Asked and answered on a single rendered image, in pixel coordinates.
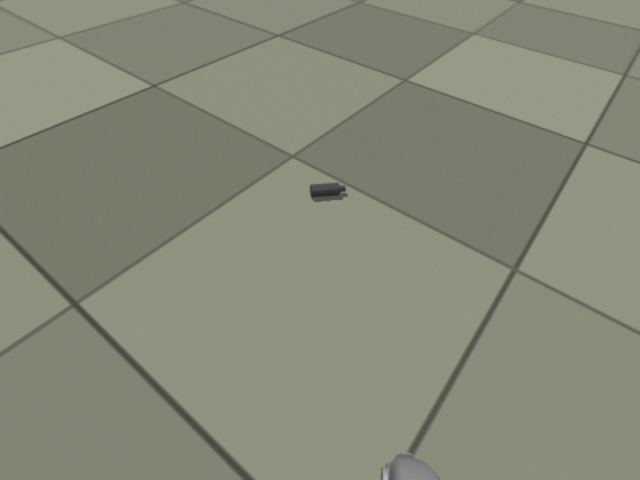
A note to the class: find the bottle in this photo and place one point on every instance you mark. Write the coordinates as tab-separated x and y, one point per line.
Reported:
329	189

